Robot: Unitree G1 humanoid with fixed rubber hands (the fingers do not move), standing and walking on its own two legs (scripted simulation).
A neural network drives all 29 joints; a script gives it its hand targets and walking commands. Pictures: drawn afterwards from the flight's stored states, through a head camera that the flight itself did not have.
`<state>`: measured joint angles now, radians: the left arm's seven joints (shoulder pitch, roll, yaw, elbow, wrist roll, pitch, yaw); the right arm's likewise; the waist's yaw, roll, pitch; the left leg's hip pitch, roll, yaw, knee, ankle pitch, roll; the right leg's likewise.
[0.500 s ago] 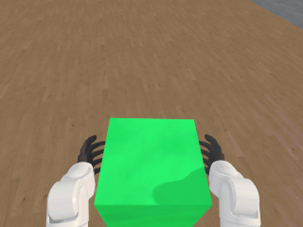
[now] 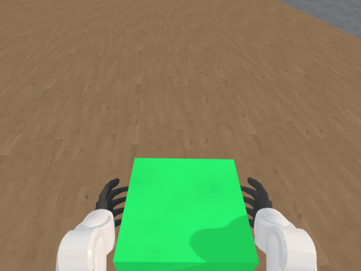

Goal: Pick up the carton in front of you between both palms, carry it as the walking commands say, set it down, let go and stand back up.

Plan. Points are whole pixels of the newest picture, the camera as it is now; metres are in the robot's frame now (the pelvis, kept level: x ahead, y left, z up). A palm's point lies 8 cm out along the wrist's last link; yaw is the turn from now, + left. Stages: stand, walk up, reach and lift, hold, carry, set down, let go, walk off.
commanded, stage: carry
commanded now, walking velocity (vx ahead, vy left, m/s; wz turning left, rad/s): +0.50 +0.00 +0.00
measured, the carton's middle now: (183, 232) +0.23 +0.00 +0.00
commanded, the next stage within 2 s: none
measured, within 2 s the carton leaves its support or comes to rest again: neither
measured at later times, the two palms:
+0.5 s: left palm (126, 111) +0.56 +0.18 +0.08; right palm (225, 115) +0.54 -0.12 +0.09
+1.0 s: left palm (152, 69) +0.86 +0.13 +0.08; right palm (226, 71) +0.86 -0.17 +0.07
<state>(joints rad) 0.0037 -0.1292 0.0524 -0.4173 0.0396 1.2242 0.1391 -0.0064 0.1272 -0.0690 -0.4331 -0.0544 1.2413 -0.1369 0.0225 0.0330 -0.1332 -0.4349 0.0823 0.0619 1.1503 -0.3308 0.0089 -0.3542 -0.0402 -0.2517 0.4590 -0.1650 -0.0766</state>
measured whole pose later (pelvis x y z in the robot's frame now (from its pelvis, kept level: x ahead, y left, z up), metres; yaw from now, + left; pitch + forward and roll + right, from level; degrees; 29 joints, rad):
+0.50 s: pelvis +0.32 +0.04 +0.01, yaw -4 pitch +4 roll -1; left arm 0.01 -0.13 0.05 -0.49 0.05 1.24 0.14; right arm 0.02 0.13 -0.05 -0.47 -0.04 1.21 -0.13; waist -0.02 -0.02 -0.12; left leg -0.32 0.05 0.25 0.43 -0.18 0.06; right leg -0.44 -0.08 -0.07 1.13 -0.35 0.00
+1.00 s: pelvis +0.62 -0.02 +0.01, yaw +0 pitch +3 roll +1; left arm 0.02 -0.13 0.05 -0.50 0.04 1.18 0.13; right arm 0.00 0.13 -0.05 -0.51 -0.06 1.20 -0.13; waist 0.01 0.04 -0.02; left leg -0.38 0.07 0.09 0.84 -0.44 -0.03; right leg -0.34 -0.05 -0.24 0.37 -0.10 -0.08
